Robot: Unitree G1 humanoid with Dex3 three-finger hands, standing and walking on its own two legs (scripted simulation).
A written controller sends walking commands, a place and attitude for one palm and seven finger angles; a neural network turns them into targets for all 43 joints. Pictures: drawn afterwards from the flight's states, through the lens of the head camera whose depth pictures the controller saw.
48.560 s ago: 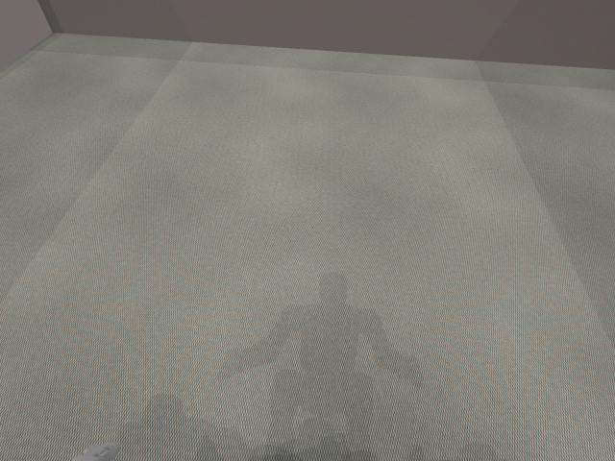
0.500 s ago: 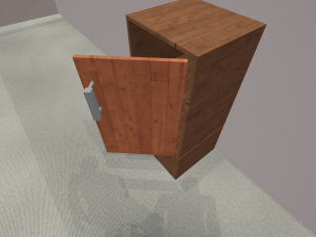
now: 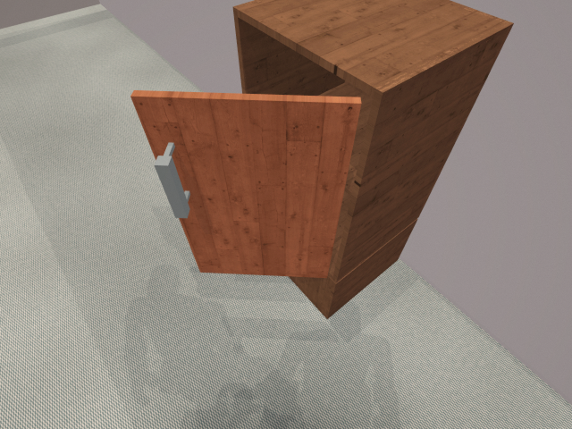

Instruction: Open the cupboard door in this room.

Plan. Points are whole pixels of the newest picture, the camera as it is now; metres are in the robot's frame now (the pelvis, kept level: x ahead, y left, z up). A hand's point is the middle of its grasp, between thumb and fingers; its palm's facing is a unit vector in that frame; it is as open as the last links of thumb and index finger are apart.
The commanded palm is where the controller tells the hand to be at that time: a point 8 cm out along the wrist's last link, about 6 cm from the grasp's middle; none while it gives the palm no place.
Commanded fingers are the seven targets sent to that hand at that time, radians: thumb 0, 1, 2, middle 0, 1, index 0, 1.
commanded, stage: come to a stop and stand still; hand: left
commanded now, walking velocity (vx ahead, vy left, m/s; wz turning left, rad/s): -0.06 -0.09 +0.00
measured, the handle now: (176, 181) +0.54 +0.26 -0.02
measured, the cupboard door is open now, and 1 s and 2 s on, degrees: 48 48 48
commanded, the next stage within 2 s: look again from close up in 0.84 s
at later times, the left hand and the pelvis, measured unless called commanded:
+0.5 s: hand out of the picture +0.04 +0.18 -0.16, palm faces +0.02 -0.97 -0.23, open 7.3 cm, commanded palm none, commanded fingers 0.00 0.90 0.90 -0.20 -0.30 -0.20 -0.30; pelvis +0.00 +0.00 +0.01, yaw +1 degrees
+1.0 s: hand out of the picture -0.05 +0.16 -0.16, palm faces +0.03 -0.98 -0.17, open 7.3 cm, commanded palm none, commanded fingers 0.00 0.90 0.90 -0.20 -0.30 -0.20 -0.30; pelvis -0.03 +0.00 +0.01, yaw +0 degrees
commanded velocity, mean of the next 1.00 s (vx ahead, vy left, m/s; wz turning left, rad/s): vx -0.01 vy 0.00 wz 0.00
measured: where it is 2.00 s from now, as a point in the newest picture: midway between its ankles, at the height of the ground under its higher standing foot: outside the picture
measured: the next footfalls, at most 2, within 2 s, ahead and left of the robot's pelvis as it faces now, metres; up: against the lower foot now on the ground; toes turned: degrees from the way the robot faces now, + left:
none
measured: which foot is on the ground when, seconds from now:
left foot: down 0.00-1.00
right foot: down 0.00-1.00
